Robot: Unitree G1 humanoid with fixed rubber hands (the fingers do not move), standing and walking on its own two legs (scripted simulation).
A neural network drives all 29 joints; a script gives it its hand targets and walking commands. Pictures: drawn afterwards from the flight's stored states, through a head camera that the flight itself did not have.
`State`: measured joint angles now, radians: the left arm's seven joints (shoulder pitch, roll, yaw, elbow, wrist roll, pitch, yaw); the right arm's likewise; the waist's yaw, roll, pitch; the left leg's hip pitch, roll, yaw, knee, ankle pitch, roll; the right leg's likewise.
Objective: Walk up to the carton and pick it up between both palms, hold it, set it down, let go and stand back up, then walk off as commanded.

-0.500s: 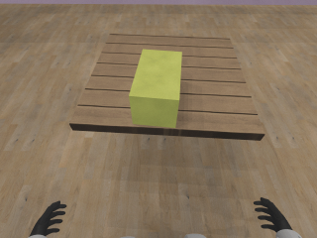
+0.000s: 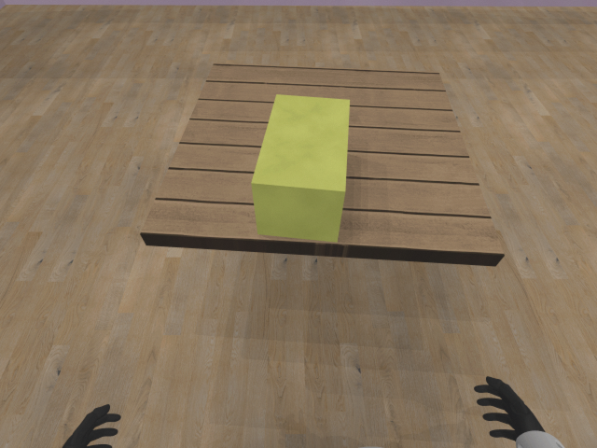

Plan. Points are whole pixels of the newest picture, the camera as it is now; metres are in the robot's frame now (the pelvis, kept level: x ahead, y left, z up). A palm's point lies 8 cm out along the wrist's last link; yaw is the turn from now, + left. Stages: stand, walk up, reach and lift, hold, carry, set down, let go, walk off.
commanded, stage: stand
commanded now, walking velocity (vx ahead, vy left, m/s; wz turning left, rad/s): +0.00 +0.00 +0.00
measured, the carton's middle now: (305, 164) +0.70 -0.02 -0.09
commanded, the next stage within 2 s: none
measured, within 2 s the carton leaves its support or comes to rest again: neither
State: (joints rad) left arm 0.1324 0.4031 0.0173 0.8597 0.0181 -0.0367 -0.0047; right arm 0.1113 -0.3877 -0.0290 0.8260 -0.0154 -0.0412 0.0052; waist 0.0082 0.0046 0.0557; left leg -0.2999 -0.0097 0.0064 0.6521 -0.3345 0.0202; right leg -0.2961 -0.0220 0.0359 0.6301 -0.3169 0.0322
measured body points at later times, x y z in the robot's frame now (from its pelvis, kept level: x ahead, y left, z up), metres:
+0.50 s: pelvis +0.01 -0.01 +0.02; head +0.02 -0.01 +0.47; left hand +0.12 +0.31 -0.09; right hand +0.14 -0.31 -0.09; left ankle +0.01 +0.11 -0.72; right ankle +0.01 -0.15 -0.72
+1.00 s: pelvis +0.00 -0.02 +0.02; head +0.01 -0.03 +0.47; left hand +0.11 +0.30 -0.09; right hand +0.12 -0.33 -0.10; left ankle +0.01 +0.11 -0.72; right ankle +0.01 -0.15 -0.72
